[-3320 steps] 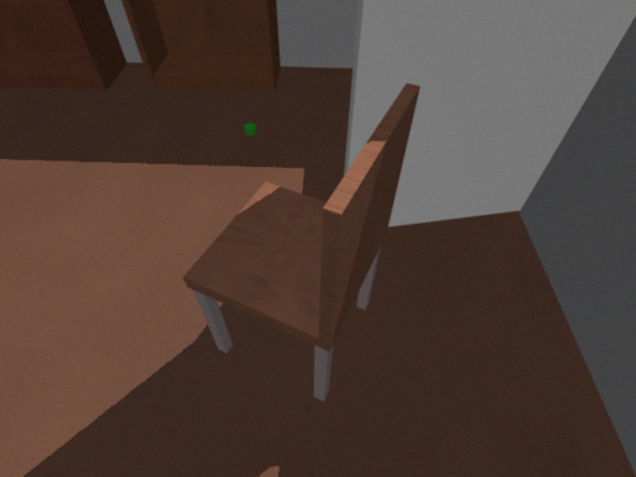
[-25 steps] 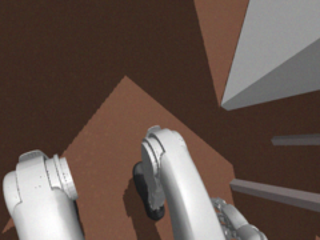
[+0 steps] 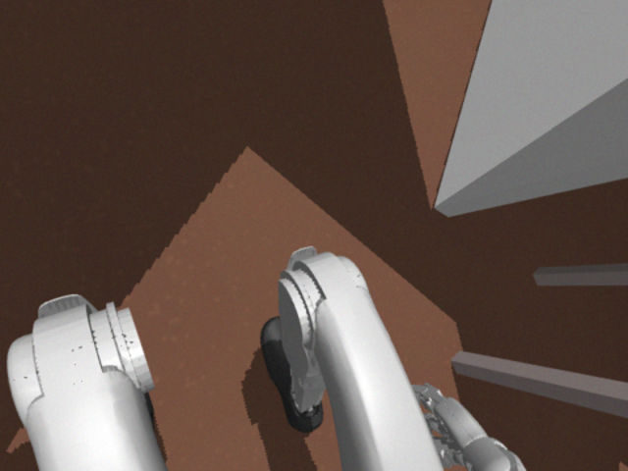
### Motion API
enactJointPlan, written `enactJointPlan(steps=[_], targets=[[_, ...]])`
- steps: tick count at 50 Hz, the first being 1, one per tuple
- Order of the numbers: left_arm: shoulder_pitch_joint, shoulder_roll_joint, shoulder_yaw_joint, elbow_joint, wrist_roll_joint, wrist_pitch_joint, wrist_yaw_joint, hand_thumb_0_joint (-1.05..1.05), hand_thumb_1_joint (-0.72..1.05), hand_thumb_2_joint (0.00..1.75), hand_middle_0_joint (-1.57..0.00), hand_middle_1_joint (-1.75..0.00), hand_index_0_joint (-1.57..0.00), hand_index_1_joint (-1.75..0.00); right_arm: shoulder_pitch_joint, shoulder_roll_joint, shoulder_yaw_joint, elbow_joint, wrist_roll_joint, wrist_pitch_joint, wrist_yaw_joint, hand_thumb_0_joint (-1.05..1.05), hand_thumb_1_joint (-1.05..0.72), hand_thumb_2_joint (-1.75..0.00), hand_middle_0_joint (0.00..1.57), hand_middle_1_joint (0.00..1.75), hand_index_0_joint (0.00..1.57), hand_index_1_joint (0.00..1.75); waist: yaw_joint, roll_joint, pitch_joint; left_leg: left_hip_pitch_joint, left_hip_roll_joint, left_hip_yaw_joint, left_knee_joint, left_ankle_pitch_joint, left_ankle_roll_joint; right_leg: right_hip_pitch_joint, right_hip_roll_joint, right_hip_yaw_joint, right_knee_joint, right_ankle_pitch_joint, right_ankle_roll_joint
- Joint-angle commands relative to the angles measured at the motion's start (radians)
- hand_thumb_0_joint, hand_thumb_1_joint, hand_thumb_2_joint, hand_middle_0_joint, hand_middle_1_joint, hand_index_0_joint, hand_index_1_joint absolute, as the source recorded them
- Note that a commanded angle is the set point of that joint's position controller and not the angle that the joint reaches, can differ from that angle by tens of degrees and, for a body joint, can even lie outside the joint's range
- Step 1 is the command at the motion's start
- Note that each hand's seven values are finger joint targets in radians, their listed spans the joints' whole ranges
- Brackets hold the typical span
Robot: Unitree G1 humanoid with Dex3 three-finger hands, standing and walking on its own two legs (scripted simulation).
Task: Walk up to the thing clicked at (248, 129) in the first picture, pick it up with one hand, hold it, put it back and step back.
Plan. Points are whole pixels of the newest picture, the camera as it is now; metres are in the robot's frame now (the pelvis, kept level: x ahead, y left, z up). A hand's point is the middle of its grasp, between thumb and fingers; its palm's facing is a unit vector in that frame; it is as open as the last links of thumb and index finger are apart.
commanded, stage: rise first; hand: left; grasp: from above
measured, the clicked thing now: out of the picture +0.49 +0.39 -0.30
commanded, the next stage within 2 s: approach in 1.14 s
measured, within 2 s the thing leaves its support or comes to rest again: neither
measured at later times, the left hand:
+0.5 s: hand out of the picture +0.45 +0.42 -0.18, palm faces -0.43 -0.15 -0.89, open 14.4 cm
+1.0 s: hand out of the picture +0.45 +0.42 -0.17, palm faces -0.44 -0.15 -0.89, open 14.4 cm
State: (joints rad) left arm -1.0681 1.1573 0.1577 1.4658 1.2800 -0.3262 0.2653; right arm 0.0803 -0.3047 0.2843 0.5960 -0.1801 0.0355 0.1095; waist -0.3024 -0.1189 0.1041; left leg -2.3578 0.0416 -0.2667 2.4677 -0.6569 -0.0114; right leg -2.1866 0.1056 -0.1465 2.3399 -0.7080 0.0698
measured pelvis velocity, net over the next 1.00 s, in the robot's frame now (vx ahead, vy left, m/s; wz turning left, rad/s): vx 0.00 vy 0.00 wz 0.00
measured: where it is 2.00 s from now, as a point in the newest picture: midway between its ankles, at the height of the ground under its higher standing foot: (223, 418)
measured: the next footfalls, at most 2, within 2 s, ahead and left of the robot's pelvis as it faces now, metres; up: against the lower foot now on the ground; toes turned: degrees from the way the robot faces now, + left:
none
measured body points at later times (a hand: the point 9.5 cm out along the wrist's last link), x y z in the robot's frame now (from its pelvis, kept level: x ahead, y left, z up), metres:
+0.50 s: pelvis +0.00 +0.00 +0.00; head +0.26 +0.14 +0.34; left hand +0.47 +0.42 -0.13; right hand +0.08 -0.26 -0.07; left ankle +0.07 +0.14 -0.29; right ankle +0.11 -0.12 -0.29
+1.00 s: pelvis +0.00 +0.00 +0.00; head +0.26 +0.14 +0.34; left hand +0.47 +0.42 -0.12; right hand +0.09 -0.26 -0.07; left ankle +0.07 +0.14 -0.29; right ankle +0.11 -0.12 -0.29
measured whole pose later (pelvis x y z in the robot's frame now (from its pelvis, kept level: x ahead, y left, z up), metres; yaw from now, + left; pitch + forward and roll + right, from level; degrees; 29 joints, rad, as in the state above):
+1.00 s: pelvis +0.00 +0.00 +0.00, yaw +0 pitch +30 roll -14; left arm -1.08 1.15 0.14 1.47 1.27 -0.31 0.25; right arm 0.08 -0.30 0.28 0.60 -0.18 0.04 0.11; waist -0.31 -0.11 0.10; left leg -2.36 0.04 -0.26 2.46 -0.66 -0.01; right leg -2.18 0.10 -0.15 2.33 -0.71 0.07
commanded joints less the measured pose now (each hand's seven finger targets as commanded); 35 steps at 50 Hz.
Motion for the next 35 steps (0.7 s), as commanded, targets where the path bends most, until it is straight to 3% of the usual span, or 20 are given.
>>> enactJointPlan(steps=[1, 3, 6, 12, 16, 18, 20, 21, 24, 28, 30, 35], targets=[[-0.269, 0.308, 0.038, -0.159, -0.023, 0.016, 0.048, 0.00, -0.61, 1.05, -0.07, -0.99, -0.05, -1.01, 0.184, -0.300, -0.103, 0.002, -0.001, -0.001, -0.008, 0.00, -0.90, -0.90, 0.20, 0.30, 0.20, 0.30, -0.003, 0.568, -0.695, 0.617, 0.028, 0.112, -0.232, 0.223, 0.027, 0.248, 0.009, -0.098, -0.209, 0.276, -0.091], [-0.251, 0.301, 0.036, -0.158, -0.025, 0.022, 0.042, 0.00, -0.61, 1.05, -0.07, -1.00, -0.05, -1.02, 0.178, -0.296, -0.104, 0.002, -0.003, -0.001, -0.008, 0.00, -0.90, -0.90, 0.20, 0.30, 0.20, 0.30, 0.004, 0.561, -0.698, 0.620, 0.029, 0.117, -0.226, 0.230, 0.032, 0.257, 0.009, -0.093, -0.214, 0.283, -0.088], [-0.229, 0.265, 0.012, -0.122, -0.036, 0.035, 0.028, 0.00, -0.61, 1.04, -0.07, -1.00, -0.05, -1.01, 0.187, -0.298, -0.110, 0.004, 0.000, -0.001, -0.007, 0.00, -0.90, -0.90, 0.20, 0.30, 0.20, 0.30, -0.010, 0.524, -0.648, 0.581, 0.027, 0.116, -0.228, 0.208, 0.032, 0.241, 0.009, -0.094, -0.223, 0.264, -0.090], [-0.252, 0.299, 0.021, -0.156, -0.048, 0.021, 0.011, 0.00, -0.61, 1.05, -0.07, -1.00, -0.05, -1.02, 0.183, -0.302, -0.101, -0.002, 0.001, 0.005, -0.009, 0.00, -0.90, -0.90, 0.20, 0.30, 0.20, 0.30, -0.008, 0.528, -0.674, 0.604, 0.028, 0.104, -0.238, 0.200, 0.031, 0.262, 0.007, -0.096, -0.217, 0.257, -0.089], [-0.252, 0.297, 0.025, -0.172, -0.039, 0.003, 0.023, 0.00, -0.61, 1.06, -0.07, -0.99, -0.04, -1.02, 0.181, -0.300, -0.095, 0.002, 0.000, 0.011, -0.011, 0.00, -0.90, -0.90, 0.20, 0.30, 0.20, 0.30, 0.000, 0.545, -0.697, 0.620, 0.029, 0.105, -0.236, 0.220, 0.030, 0.264, 0.010, -0.099, -0.212, 0.271, -0.088], [-0.255, 0.284, 0.021, -0.149, -0.034, 0.000, 0.026, 0.00, -0.61, 1.06, -0.07, -0.99, -0.04, -1.01, 0.186, -0.300, -0.097, 0.005, -0.003, 0.007, -0.010, 0.00, -0.90, -0.90, 0.20, 0.30, 0.20, 0.30, -0.014, 0.548, -0.658, 0.628, 0.029, 0.098, -0.242, 0.220, 0.026, 0.241, 0.008, -0.102, -0.210, 0.267, -0.090], [-0.251, 0.300, 0.025, -0.136, -0.024, -0.001, 0.036, 0.00, -0.61, 1.08, -0.07, -0.99, -0.04, -1.02, 0.171, -0.301, -0.094, 0.003, 0.000, 0.010, -0.010, 0.00, -0.90, -0.90, 0.20, 0.30, 0.20, 0.30, -0.001, 0.556, -0.655, 0.601, 0.029, 0.106, -0.238, 0.196, 0.028, 0.230, 0.011, -0.099, -0.210, 0.252, -0.093], [-0.254, 0.284, 0.015, -0.123, -0.026, -0.002, 0.040, 0.00, -0.61, 1.06, -0.07, -0.99, -0.04, -1.02, 0.176, -0.300, -0.094, 0.001, -0.001, 0.010, -0.010, 0.00, -0.90, -0.90, 0.20, 0.30, 0.20, 0.30, -0.015, 0.526, -0.636, 0.579, 0.028, 0.105, -0.235, 0.175, 0.030, 0.228, 0.011, -0.101, -0.215, 0.239, -0.091], [-0.294, 0.326, 0.039, -0.182, -0.015, -0.002, 0.057, 0.00, -0.61, 1.07, -0.07, -0.98, -0.04, -1.01, 0.177, -0.300, -0.095, 0.000, -0.003, 0.005, -0.011, 0.00, -0.90, -0.90, 0.20, 0.30, 0.20, 0.30, 0.005, 0.574, -0.687, 0.608, 0.028, 0.115, -0.235, 0.189, 0.028, 0.252, 0.012, -0.096, -0.214, 0.254, -0.091], [-0.271, 0.299, 0.031, -0.156, -0.012, 0.015, 0.053, 0.00, -0.61, 1.07, -0.06, -1.00, -0.04, -1.02, 0.184, -0.299, -0.103, 0.002, -0.004, 0.002, -0.008, 0.00, -0.90, -0.90, 0.20, 0.30, 0.20, 0.30, -0.006, 0.584, -0.685, 0.632, 0.029, 0.105, -0.245, 0.203, 0.024, 0.233, 0.009, -0.102, -0.206, 0.259, -0.091], [-0.260, 0.266, 0.007, -0.131, -0.011, 0.025, 0.045, 0.00, -0.61, 1.07, -0.07, -0.99, -0.04, -1.02, 0.186, -0.299, -0.110, 0.008, -0.001, 0.003, -0.009, 0.00, -0.90, -0.90, 0.20, 0.30, 0.20, 0.30, -0.013, 0.560, -0.669, 0.620, 0.028, 0.103, -0.247, 0.190, 0.027, 0.217, 0.008, -0.103, -0.209, 0.250, -0.090], [-0.252, 0.264, 0.001, -0.123, -0.030, 0.042, 0.027, 0.00, -0.61, 1.06, -0.06, -1.00, -0.04, -1.03, 0.189, -0.299, -0.112, 0.003, 0.004, 0.001, -0.007, 0.00, -0.90, -0.90, 0.20, 0.30, 0.20, 0.30, -0.007, 0.543, -0.648, 0.593, 0.025, 0.104, -0.247, 0.194, 0.027, 0.215, 0.005, -0.098, -0.210, 0.255, -0.092]])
